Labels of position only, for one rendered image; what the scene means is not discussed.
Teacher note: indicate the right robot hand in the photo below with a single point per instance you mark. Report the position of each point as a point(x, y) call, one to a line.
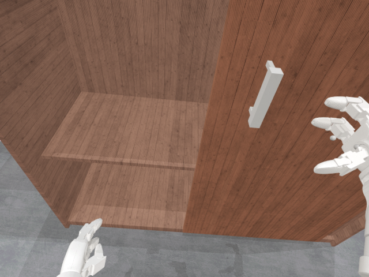
point(352, 158)

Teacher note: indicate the handle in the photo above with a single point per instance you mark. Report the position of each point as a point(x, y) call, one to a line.
point(268, 89)

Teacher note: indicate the wardrobe door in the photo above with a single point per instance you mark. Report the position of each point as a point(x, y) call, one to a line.
point(260, 182)
point(348, 222)

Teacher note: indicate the left robot hand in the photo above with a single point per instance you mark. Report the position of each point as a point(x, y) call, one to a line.
point(79, 251)

